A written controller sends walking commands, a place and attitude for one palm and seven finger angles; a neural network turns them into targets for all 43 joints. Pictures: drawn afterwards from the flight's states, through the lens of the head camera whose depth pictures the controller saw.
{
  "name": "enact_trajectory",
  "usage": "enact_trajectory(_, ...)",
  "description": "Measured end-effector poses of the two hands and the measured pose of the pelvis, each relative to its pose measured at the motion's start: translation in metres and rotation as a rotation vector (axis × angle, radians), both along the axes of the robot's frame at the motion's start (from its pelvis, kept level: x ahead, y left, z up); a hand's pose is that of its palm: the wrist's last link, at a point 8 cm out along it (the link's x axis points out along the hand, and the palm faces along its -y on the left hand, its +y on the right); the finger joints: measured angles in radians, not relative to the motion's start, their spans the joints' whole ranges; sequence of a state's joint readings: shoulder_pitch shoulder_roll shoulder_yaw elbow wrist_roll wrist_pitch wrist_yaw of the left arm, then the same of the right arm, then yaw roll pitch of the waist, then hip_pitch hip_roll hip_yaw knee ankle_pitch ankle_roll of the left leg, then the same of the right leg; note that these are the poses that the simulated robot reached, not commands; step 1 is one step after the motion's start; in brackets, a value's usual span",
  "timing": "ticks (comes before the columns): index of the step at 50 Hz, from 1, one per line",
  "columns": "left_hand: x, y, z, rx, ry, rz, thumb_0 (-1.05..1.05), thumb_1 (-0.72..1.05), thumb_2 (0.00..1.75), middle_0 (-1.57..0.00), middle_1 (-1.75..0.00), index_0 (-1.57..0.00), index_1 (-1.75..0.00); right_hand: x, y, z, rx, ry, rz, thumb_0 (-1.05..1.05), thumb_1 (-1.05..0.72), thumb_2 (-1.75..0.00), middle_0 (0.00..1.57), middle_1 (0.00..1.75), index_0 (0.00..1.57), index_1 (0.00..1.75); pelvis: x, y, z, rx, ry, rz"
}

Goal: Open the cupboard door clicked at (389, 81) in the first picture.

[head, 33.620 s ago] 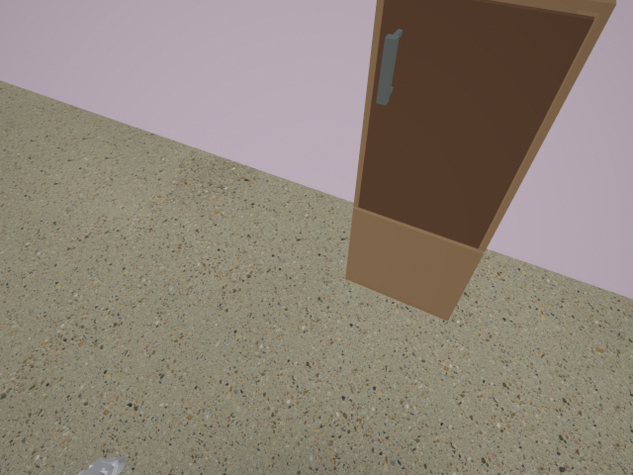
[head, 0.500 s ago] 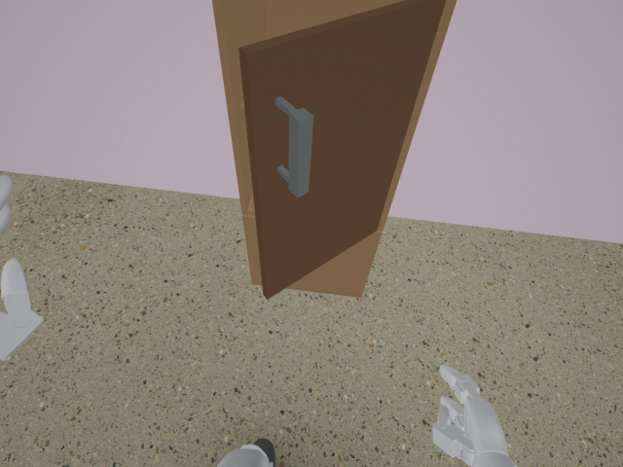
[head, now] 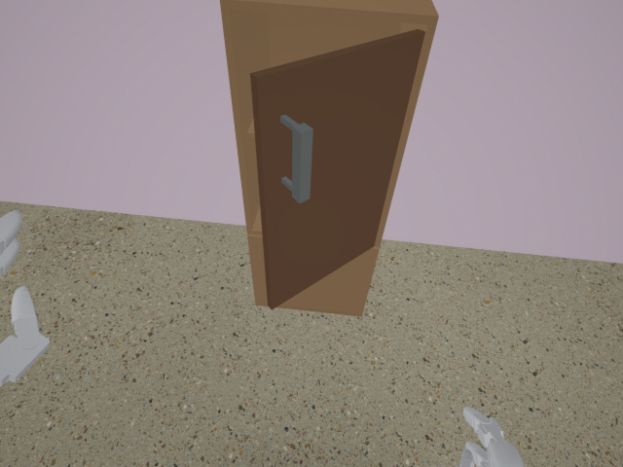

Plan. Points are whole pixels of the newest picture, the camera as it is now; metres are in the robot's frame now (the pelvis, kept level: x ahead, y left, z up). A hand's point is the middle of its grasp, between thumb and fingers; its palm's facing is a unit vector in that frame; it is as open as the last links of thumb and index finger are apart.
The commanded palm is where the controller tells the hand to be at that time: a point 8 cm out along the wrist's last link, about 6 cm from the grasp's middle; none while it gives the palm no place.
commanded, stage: stop stepping back and stand still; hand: left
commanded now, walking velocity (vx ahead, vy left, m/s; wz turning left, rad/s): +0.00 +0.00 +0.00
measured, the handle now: (294, 159) +0.56 +0.07 +0.11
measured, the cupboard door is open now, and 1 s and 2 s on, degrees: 44 44 44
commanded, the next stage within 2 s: let the arm hang, fingers relaxed in 0.06 s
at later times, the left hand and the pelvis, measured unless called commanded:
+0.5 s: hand out of the picture -0.02 +0.17 -0.18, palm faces +0.05 -0.99 -0.14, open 7.1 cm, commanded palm none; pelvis -0.02 +0.00 +0.00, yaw +3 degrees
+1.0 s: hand out of the picture -0.05 +0.15 -0.17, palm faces +0.13 -0.97 -0.19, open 7.4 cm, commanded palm none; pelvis +0.00 -0.01 +0.00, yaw +3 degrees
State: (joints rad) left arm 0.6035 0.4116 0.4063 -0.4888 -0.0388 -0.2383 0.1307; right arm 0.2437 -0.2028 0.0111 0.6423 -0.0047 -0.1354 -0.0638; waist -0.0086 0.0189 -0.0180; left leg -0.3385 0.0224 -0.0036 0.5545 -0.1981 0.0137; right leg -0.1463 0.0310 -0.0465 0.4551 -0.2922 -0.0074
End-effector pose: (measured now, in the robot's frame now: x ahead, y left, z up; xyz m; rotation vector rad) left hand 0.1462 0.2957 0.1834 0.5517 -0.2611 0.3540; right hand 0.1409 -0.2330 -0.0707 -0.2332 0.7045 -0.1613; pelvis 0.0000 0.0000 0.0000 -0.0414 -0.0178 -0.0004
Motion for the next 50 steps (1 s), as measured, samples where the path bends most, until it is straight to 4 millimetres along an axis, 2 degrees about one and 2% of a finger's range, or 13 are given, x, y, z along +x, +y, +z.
enact_trajectory(9,0.008,0.019,-0.022,-0.065,0.049,0.07,0.01,0.89,0.89,-0.21,-0.31,-0.2,-0.3,0.008,0.015,0.0,0.004,-0.003,0.043,0.02,-0.91,-0.9,0.2,0.3,0.2,0.3,-0.003,0.008,0.002,0.016,-0.004,0.007)
enact_trajectory(10,0.015,0.022,-0.038,-0.075,0.122,0.065,0.01,0.89,0.89,-0.2,-0.31,-0.2,-0.3,0.009,0.014,-0.006,0.015,0.016,0.066,0.02,-0.9,-0.9,0.2,0.3,0.2,0.3,-0.006,0.009,0.001,0.016,0.007,0.018)
enact_trajectory(12,0.024,0.025,-0.091,-0.148,0.348,0.08,0.0,0.9,0.9,-0.2,-0.31,-0.2,-0.3,0.008,0.011,-0.022,0.029,0.083,0.086,0.01,-0.9,-0.9,0.2,0.3,0.2,0.3,-0.011,0.011,-0.002,0.017,0.019,0.028)
enact_trajectory(15,0.009,0.014,-0.187,-0.289,0.746,0.115,0.0,0.91,0.9,-0.2,-0.3,-0.19,-0.3,-0.004,0.006,-0.038,0.041,0.179,0.066,0.01,-0.9,-0.9,0.21,0.3,0.2,0.3,-0.016,0.012,-0.005,0.016,0.015,0.033)
enact_trajectory(19,-0.056,-0.028,-0.287,-0.467,1.189,0.131,0.01,0.91,0.89,-0.19,-0.3,-0.19,-0.3,-0.039,-0.003,-0.048,0.029,0.309,0.014,0.01,-0.91,-0.9,0.2,0.3,0.2,0.3,-0.018,0.01,-0.006,0.02,-0.001,0.033)
enact_trajectory(22,-0.117,-0.065,-0.325,-0.59,1.429,0.149,0.01,0.92,0.89,-0.2,-0.3,-0.19,-0.3,-0.074,-0.008,-0.052,0.009,0.437,-0.021,0.01,-0.91,-0.9,0.2,0.3,0.2,0.3,-0.018,0.008,-0.003,0.021,-0.006,0.036)
enact_trajectory(25,-0.177,-0.074,-0.336,-0.663,1.577,0.248,0.01,0.97,0.89,-0.2,-0.3,-0.2,-0.3,-0.11,-0.009,-0.056,0.002,0.576,-0.045,0.01,-0.91,-0.9,0.2,0.3,0.2,0.3,-0.017,0.004,-0.001,0.019,-0.003,0.046)
enact_trajectory(29,-0.243,-0.081,-0.329,-0.717,1.719,0.362,0.01,0.97,0.89,-0.2,-0.3,-0.2,-0.3,-0.149,-0.004,-0.062,0.018,0.723,-0.066,0.01,-0.91,-0.9,0.2,0.3,0.2,0.3,-0.016,0.002,0.002,0.017,0.001,0.058)
enact_trajectory(32,-0.278,-0.082,-0.319,-0.726,1.792,0.437,0.01,0.95,0.89,-0.2,-0.3,-0.2,-0.3,-0.168,0.003,-0.067,0.048,0.785,-0.079,0.01,-0.91,-0.9,0.2,0.3,0.2,0.3,-0.014,0.001,0.002,0.016,0.0,0.061)
enact_trajectory(35,-0.296,-0.083,-0.311,-0.721,1.831,0.486,0.01,0.93,0.89,-0.2,-0.3,-0.2,-0.3,-0.179,0.012,-0.072,0.083,0.811,-0.085,0.01,-0.91,-0.9,0.2,0.3,0.2,0.3,-0.013,0.0,0.002,0.018,-0.003,0.06)
enact_trajectory(38,-0.297,-0.083,-0.308,-0.711,1.83,0.508,0.01,0.93,0.89,-0.2,-0.3,-0.19,-0.3,-0.181,0.021,-0.077,0.118,0.815,-0.083,0.01,-0.91,-0.9,0.2,0.3,0.2,0.3,-0.011,-0.001,0.002,0.022,-0.005,0.059)
enact_trajectory(41,-0.285,-0.085,-0.309,-0.702,1.794,0.502,0.0,0.92,0.89,-0.2,-0.3,-0.19,-0.3,-0.178,0.028,-0.082,0.149,0.803,-0.077,0.01,-0.91,-0.9,0.2,0.3,0.2,0.3,-0.009,-0.003,0.002,0.026,-0.007,0.058)
enact_trajectory(50,-0.205,-0.1,-0.325,-0.701,1.615,0.38,0.0,0.91,0.89,-0.2,-0.3,-0.19,-0.3,-0.158,0.032,-0.086,0.177,0.746,-0.067,0.01,-0.91,-0.9,0.2,0.3,0.2,0.3,-0.001,-0.01,0.0,0.036,-0.015,0.06)
